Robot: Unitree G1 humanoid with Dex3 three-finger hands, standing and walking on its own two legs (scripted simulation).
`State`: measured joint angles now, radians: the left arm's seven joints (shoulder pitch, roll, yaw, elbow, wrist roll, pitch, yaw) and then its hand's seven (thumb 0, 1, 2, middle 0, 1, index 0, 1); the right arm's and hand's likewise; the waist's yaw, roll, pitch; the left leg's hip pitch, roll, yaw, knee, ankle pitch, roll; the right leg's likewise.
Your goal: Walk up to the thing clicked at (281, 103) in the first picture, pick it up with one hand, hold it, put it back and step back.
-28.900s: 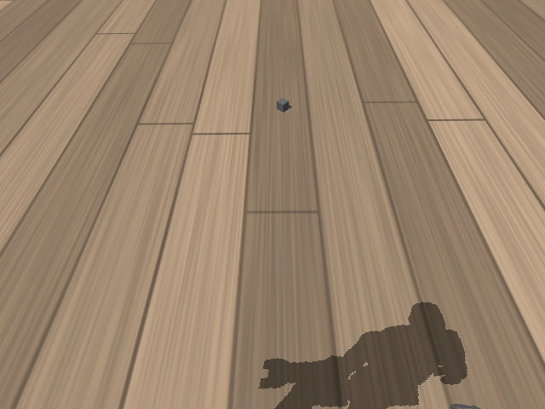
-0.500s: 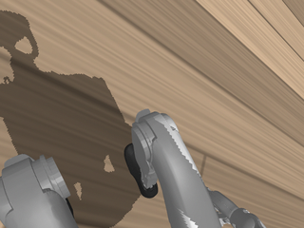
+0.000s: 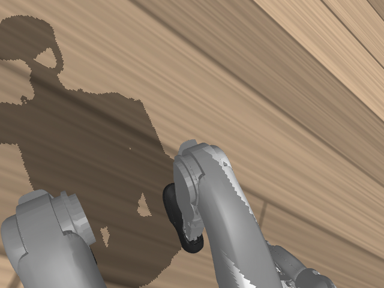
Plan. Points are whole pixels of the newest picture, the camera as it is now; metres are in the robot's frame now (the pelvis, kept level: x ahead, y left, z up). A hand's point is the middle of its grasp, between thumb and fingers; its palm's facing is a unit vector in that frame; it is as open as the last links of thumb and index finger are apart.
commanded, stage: withdraw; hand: left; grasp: from above
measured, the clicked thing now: out of the picture +0.46 +0.33 -0.27
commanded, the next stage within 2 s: home in 0.68 s
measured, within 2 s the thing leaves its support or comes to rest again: neither
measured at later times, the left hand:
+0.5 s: hand out of the picture +0.41 +0.34 -0.08, palm faces -0.52 -0.16 -0.84, open 12.2 cm
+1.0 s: hand out of the picture +0.44 +0.37 -0.08, palm faces -0.36 -0.16 -0.92, open 11.7 cm
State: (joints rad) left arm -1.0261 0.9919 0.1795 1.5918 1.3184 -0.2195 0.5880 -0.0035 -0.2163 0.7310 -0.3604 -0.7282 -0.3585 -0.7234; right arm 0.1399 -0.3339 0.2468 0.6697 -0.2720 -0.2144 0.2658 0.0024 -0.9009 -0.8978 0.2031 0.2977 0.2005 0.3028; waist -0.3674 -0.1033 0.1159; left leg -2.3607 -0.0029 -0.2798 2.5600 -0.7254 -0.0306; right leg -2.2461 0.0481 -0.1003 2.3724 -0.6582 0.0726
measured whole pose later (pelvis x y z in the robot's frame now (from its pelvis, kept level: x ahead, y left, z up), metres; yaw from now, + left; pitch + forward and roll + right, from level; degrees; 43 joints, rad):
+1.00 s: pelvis -0.01 +0.00 +0.05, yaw +6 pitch +35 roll -9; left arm -0.96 0.78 0.13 1.33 1.14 -0.11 0.27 0.00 -0.03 0.83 -0.29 -0.64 -0.28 -0.65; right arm 0.21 -0.26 0.07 0.71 -0.11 -0.03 0.15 0.00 -0.90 -0.89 0.20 0.30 0.20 0.30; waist -0.24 0.05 -0.09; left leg -2.30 0.00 -0.15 2.35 -0.67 -0.01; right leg -2.21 0.00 -0.01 2.25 -0.66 0.07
